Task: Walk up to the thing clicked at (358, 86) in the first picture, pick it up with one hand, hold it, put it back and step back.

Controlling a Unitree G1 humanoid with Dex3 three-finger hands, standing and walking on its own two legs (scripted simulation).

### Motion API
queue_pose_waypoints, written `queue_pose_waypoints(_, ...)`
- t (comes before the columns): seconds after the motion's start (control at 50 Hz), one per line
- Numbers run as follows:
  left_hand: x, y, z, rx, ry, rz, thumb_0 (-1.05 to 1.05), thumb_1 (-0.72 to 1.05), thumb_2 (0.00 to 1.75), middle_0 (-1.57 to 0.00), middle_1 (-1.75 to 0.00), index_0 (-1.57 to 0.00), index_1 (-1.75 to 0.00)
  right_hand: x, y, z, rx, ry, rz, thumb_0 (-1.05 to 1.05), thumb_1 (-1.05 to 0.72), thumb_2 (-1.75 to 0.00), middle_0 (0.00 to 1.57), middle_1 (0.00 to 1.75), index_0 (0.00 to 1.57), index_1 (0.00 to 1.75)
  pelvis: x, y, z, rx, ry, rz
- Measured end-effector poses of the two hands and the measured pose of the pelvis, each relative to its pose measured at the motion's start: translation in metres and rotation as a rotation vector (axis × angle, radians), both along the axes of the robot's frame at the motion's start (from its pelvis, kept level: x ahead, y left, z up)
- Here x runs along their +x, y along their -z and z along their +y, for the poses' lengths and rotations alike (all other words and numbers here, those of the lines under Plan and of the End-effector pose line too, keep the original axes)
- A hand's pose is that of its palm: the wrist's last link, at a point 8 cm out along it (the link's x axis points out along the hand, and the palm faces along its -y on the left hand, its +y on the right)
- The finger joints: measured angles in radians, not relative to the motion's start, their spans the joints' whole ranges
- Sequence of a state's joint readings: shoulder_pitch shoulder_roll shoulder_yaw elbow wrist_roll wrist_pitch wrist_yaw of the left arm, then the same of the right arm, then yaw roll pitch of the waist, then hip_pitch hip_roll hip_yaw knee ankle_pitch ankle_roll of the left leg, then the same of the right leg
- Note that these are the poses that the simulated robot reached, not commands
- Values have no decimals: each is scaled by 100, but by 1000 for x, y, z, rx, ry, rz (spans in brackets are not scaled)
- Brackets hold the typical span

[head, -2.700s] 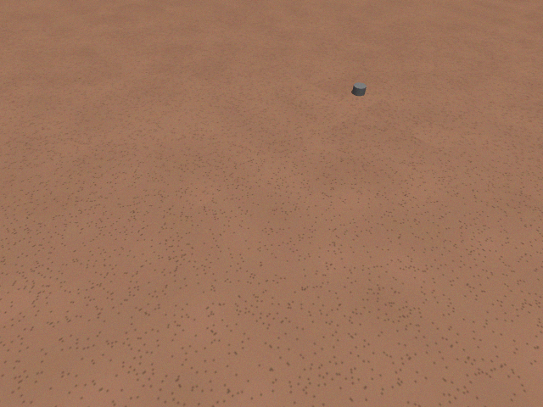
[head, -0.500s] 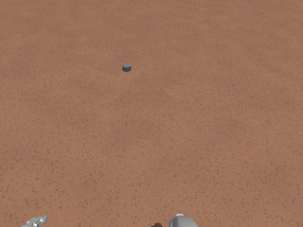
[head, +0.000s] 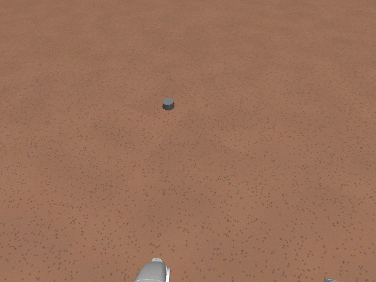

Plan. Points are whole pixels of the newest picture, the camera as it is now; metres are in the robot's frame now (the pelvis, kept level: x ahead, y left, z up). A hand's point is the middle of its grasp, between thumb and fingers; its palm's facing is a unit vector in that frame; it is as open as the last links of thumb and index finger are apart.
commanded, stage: walk up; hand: left
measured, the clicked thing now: (168, 104) +1.53 +0.29 -0.75
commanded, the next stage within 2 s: none
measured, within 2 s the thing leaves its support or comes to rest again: neither
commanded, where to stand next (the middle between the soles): +1.14 +0.07 m, yaw +0 degrees
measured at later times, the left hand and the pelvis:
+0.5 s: hand (91, 195) +0.37 +0.33 -0.14, palm faces -0.07 -0.94 -0.34, open 7.4 cm; pelvis +0.27 +0.06 +0.00, yaw -1 degrees
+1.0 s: hand (119, 150) +0.53 +0.28 -0.12, palm faces +0.04 -0.92 -0.39, open 7.4 cm; pelvis +0.49 +0.01 +0.00, yaw +2 degrees
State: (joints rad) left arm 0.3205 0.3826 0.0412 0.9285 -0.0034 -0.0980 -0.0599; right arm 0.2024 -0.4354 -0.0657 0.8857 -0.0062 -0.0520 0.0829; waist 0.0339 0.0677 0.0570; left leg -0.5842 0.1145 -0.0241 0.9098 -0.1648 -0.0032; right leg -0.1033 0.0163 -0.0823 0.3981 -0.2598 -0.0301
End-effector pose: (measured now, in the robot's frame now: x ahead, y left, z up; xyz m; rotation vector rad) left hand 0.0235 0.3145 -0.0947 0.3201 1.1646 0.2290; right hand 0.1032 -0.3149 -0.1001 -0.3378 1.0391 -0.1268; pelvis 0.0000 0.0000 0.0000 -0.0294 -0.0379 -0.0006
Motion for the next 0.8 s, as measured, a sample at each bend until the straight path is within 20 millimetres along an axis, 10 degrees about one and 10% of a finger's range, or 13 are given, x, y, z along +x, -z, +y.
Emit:
queue_pose_waypoints(0.22, 109, 44, 64, 3, -50, 91, 1, 90, 90, -21, -30, -20, -30, 164, -4, 45, -78, -58, -35, 0, -90, -90, 20, 30, 21, 29, 136, 25, 47, 16, -19, 15)
queue_pose_waypoints(0.38, 251, 21, 67, -31, 60, -32, 1, 91, 90, -21, -30, -20, -30, 185, -17, 68, -45, 50, -7, 0, -90, -90, 20, 30, 21, 30, 212, 2, 60, 27, -7, -12)
queue_pose_waypoints(0.58, 393, 1, 46, -17, 137, -82, 1, 91, 90, -20, -30, -20, -30, 211, 6, 47, -15, 136, 134, 0, -90, -90, 20, 30, 21, 30, 309, 3, 47, 63, 10, -15)
queue_pose_waypoints(0.7, 475, 4, 15, 23, 139, -144, 1, 90, 90, -21, -30, -20, -30, 263, 40, 16, -5, 153, 187, 1, -90, -90, 20, 30, 21, 30, 375, 23, 20, 41, 3, -13)
queue_pose_waypoints(0.8, 498, -9, -5, 17, 90, -183, 1, 90, 90, -21, -30, -20, -30, 331, 36, 10, 17, 85, 176, 1, -90, -90, 20, 30, 21, 29, 413, 11, 7, 60, -12, -29)
